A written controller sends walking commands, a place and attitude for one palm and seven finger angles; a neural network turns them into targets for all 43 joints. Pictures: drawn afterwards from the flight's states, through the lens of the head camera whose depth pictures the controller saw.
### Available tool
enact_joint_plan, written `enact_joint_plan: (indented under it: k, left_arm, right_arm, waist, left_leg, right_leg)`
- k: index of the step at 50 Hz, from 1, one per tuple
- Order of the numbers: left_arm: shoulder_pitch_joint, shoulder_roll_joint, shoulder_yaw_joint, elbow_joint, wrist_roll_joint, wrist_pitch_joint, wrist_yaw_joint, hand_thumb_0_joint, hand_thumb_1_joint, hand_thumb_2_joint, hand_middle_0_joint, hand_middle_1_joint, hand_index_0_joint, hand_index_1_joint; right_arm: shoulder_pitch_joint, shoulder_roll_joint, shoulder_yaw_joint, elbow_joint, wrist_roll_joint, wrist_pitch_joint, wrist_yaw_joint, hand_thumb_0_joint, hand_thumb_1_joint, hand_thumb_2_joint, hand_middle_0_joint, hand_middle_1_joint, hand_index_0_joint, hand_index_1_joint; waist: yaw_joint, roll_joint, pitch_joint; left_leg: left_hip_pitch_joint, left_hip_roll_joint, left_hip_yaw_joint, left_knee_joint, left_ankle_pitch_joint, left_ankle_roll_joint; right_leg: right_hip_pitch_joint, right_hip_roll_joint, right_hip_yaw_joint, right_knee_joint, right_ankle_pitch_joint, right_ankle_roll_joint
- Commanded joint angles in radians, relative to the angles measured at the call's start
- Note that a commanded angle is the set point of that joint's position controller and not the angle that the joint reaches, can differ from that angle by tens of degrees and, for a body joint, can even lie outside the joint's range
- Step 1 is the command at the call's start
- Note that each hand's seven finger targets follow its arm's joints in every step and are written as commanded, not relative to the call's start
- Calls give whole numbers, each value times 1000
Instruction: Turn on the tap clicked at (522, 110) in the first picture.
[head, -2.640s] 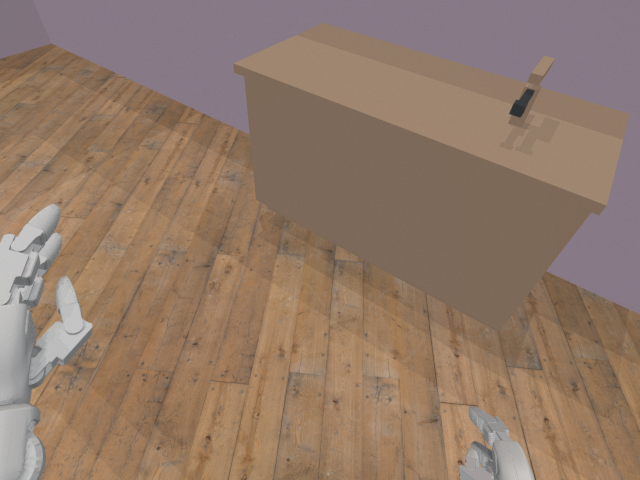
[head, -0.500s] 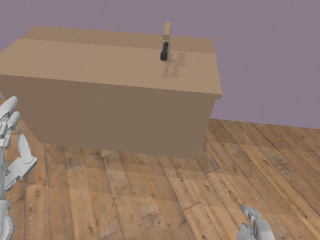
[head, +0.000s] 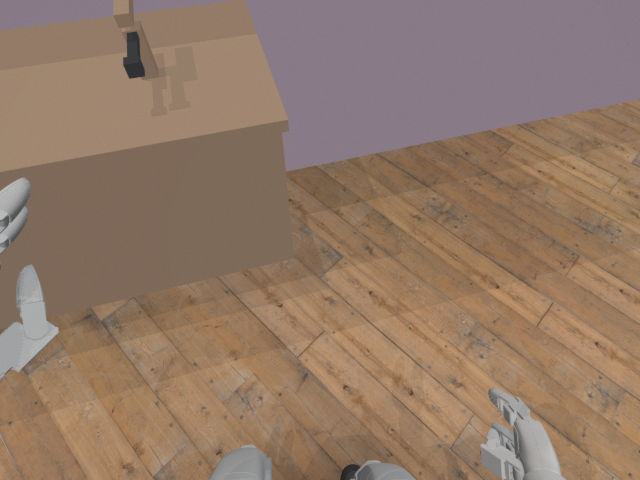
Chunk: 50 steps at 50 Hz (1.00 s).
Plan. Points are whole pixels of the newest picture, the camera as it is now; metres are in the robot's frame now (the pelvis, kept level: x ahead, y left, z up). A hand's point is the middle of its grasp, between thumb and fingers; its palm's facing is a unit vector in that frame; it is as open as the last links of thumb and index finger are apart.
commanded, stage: take the last steps up to it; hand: left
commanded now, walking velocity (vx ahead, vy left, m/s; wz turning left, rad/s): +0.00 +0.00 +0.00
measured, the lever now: (134, 67) +0.79 +0.35 +0.04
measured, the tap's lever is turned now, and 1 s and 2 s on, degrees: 0 0 0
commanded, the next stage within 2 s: come to a stop and stand still in 1.66 s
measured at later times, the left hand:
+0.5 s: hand (93, 308) +0.24 +0.18 +0.18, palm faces +0.35 -0.83 -0.43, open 7.4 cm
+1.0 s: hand (107, 186) +0.37 +0.21 +0.18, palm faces +0.34 -0.85 -0.40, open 7.4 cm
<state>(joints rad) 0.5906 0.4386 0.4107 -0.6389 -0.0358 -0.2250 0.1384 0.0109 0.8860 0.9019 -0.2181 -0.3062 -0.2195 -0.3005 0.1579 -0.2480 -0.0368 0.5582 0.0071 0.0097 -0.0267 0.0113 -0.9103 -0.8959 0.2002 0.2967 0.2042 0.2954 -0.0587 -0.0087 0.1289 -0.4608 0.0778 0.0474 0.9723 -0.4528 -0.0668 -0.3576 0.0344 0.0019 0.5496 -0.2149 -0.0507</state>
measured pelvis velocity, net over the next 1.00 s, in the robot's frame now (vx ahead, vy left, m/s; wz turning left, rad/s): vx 0.12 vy -0.01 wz -0.08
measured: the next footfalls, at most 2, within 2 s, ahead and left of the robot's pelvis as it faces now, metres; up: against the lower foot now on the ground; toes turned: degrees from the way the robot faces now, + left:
left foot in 0.12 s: +0.05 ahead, +0.12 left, +0.00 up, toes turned +3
right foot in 0.44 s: +0.05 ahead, -0.12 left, +0.00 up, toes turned -11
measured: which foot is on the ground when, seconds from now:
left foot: up 0.00-0.10, down 0.12-0.44, up 0.46-0.84, down 0.86-1.00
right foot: down 0.00-0.14, up 0.16-0.42, down 0.44-0.88, up 0.90-1.00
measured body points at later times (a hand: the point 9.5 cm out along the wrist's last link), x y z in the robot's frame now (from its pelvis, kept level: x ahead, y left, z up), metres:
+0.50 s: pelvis +0.00 -0.03 -0.01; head +0.00 -0.05 +0.44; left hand +0.22 +0.23 +0.20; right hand +0.15 -0.24 -0.11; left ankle +0.00 +0.11 -0.71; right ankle +0.01 -0.12 -0.73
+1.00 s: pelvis +0.12 -0.01 +0.00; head +0.13 -0.01 +0.45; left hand +0.34 +0.25 +0.20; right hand +0.27 -0.25 -0.08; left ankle +0.15 +0.10 -0.73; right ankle +0.06 -0.11 -0.66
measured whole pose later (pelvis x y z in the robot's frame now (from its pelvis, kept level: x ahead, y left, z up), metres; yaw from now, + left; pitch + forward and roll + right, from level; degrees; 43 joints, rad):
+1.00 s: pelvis +0.12 -0.01 +0.00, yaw -5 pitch -1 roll +1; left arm 0.40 0.39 0.37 -0.46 -0.01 -0.22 0.16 0.01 0.89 0.90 -0.21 -0.31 -0.21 -0.30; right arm 0.18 -0.16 -0.02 0.60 0.00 -0.07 -0.06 0.01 -0.91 -0.90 0.20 0.30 0.20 0.30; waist -0.02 -0.03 0.04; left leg -0.28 0.06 0.17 0.57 -0.27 0.03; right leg -0.40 -0.05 -0.06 1.11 -0.51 0.01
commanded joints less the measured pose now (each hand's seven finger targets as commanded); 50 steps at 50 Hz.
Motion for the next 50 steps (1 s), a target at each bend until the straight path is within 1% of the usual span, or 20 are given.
enact_joint_plan:
  k: [1, 5, 7, 8, 9, 13, 19, 21, 22, 23, 24, 27, 30, 37, 41, 42, 43, 44, 45, 50]
  left_arm:
    - [44, 162, 212, -150, -18, -64, 49, 0, 900, 900, -200, -300, -200, -300]
    - [-36, 115, 135, -66, -5, -49, 48, 0, 900, 900, -200, -300, -200, -300]
    - [-79, 84, 98, -44, 3, -56, 42, 0, 900, 900, -200, -300, -200, -300]
    - [-103, 84, 82, -16, 11, -57, 39, 0, 900, 900, -200, -300, -200, -300]
    - [-152, 96, 75, 17, 30, -59, 38, 0, 900, 900, -200, -300, -200, -300]
    - [-330, 48, -40, -44, 60, -58, 22, 0, 900, 900, -200, -300, -200, -300]
    - [-336, 93, 1, -36, 55, -37, 41, 0, 900, 900, -200, -300, -200, -300]
    - [-305, 112, 33, -2, 55, -34, 43, 0, 900, 900, -200, -300, -200, -300]
    - [-290, 139, 58, 14, 52, -31, 45, 0, 900, 900, -200, -300, -200, -300]
    - [-270, 143, 72, 41, 36, -27, 45, 0, 900, 900, -200, -300, -200, -300]
    - [-305, 144, 71, 11, 25, -35, 42, 0, 900, 900, -200, -300, -200, -300]
    - [-150, 122, 94, 20, 19, -59, 29, 0, 900, 900, -200, -300, -200, -300]
    - [-139, 101, 87, 31, 17, -77, 28, 0, 900, 900, -200, -300, -200, -300]
    - [-178, 108, 65, -68, 19, -69, 47, 0, 900, 900, -200, -300, -200, -300]
    - [-219, 115, 65, -96, 17, -68, 55, 0, 900, 900, -200, -300, -200, -300]
    - [-231, 111, 62, -100, 15, -75, 55, 0, 900, 900, -200, -300, -200, -300]
    - [-218, 92, 51, -101, 13, -76, 52, 0, 900, 900, -200, -300, -200, -300]
    - [-234, 97, 45, -119, 15, -86, 54, 0, 900, 900, -200, -300, -200, -300]
    - [-219, 135, 70, -48, 20, -84, 51, 0, 900, 900, -200, -300, -200, -300]
    - [-160, 93, 65, -116, 15, -70, 34, 0, 900, 900, -200, -300, -200, -300]
  right_arm:
    - [-46, -46, -14, -140, 0, -66, -17, 0, -900, -900, 200, 300, 200, 300]
    - [8, -78, -26, -112, 6, -78, -33, 0, -900, -900, 200, 300, 200, 300]
    - [-16, -121, -33, -126, 3, -80, -49, 0, -900, -900, 200, 300, 200, 300]
    - [-35, -105, -21, -130, 8, -84, -52, 0, -900, -900, 200, 300, 200, 300]
    - [-51, -73, -1, -107, -6, -95, -55, 0, -900, -900, 200, 300, 200, 300]
    - [-30, -86, -11, -76, -1, -122, -46, 0, -900, -900, 200, 300, 200, 300]
    - [-35, -72, 7, -69, -19, -137, -49, 0, -900, -900, 200, 300, 200, 300]
    - [-31, -54, 7, -63, -18, -123, -42, 0, -900, -900, 200, 300, 200, 300]
    - [-29, -34, 6, -69, -16, -111, -38, 0, -900, -900, 200, 300, 200, 300]
    - [-55, -44, 4, -78, -13, -111, -36, 0, -900, -900, 200, 300, 200, 300]
    - [-64, -56, -4, -76, -11, -115, -30, 0, -900, -900, 200, 300, 200, 300]
    - [-46, -42, 12, -61, -7, -89, -23, 0, -900, -900, 200, 300, 200, 300]
    - [-50, -38, 15, -64, -8, -78, -25, 0, -900, -900, 200, 300, 200, 300]
    - [-29, -49, -19, -103, -9, -120, -36, 0, -900, -900, 200, 300, 200, 300]
    - [4, -60, -31, -99, -9, -126, -46, 0, -900, -900, 200, 300, 200, 300]
    - [18, -75, -39, -99, -6, -125, -51, 0, -900, -900, 200, 300, 200, 300]
    - [7, -106, -50, -104, -3, -124, -51, 0, -900, -900, 200, 300, 200, 300]
    - [0, -88, -39, -115, -1, -123, -44, 0, -900, -900, 200, 300, 200, 300]
    - [-10, -71, -22, -102, -8, -126, -43, 0, -900, -900, 200, 300, 200, 300]
    - [-16, -68, -26, -78, 4, -138, -29, 0, -900, -900, 200, 300, 200, 300]
  waist:
    - [71, -81, -358]
    - [34, -44, -322]
    - [50, 246, -211]
    - [48, 317, -156]
    - [34, 329, -92]
    - [53, 205, -69]
    - [56, 256, -129]
    - [64, 89, -161]
    - [64, -146, -168]
    - [77, -236, -145]
    - [68, -198, -155]
    - [56, -54, -160]
    - [47, -89, -184]
    - [85, -127, -211]
    - [54, -62, -244]
    - [34, 32, -271]
    - [34, 246, -303]
    - [45, 330, -292]
    - [40, 279, -254]
    - [60, 213, -181]
  left_leg:
    - [65, -23, -1, -206, 58, 15]
    - [328, -13, 10, -532, 136, 62]
    - [333, 222, -313, -715, -91, 190]
    - [225, 328, -433, -803, -232, 259]
    - [119, 328, -452, -848, -304, 274]
    - [143, 203, -158, -750, -104, 219]
    - [96, 174, -102, -647, -95, 174]
    - [-17, 105, -13, -412, -112, 129]
    - [-175, 3, 68, -149, -118, 86]
    - [-260, -39, 38, 79, -117, 61]
    - [-273, -7, -49, 183, -37, 55]
    - [-258, 41, -65, 168, 96, 38]
    - [-176, 40, -1, -13, 162, 38]
    - [1, -14, 107, -322, 181, 73]
    - [266, -50, 148, -506, 279, 87]
    - [407, -20, 89, -537, 306, 116]
    - [545, 155, -154, -570, 375, 187]
    - [586, 311, -396, -631, 487, 280]
    - [491, 340, -446, -679, 361, 316]
    - [311, 226, -152, -674, 334, 266]
  right_leg:
    - [244, -251, 242, -119, 456, -120]
    - [53, -171, 197, -118, -117, -35]
    - [-148, 3, 63, 125, -331, 30]
    - [-166, 22, -25, 356, -337, 44]
    - [-183, -16, -4, 497, -277, 43]
    - [-128, -48, -80, 401, -182, 61]
    - [174, -29, -169, -26, -201, 60]
    - [305, -117, -27, -154, -216, 10]
    - [355, -297, 303, -276, -358, -85]
    - [342, -447, 530, -374, -346, -165]
    - [312, -466, 536, -391, -376, -178]
    - [305, -387, 301, -311, -31, -169]
    - [298, -318, 98, -275, 165, -120]
    - [338, -324, 105, -211, 283, -112]
    - [242, -256, 26, -17, 270, -53]
    - [140, -220, -9, 136, 270, -18]
    - [-36, -120, -87, 342, 10, 36]
    - [-187, -54, -79, 539, -383, 50]
    - [-225, -68, -26, 652, -401, 42]
    - [-196, -131, -70, 494, -225, 66]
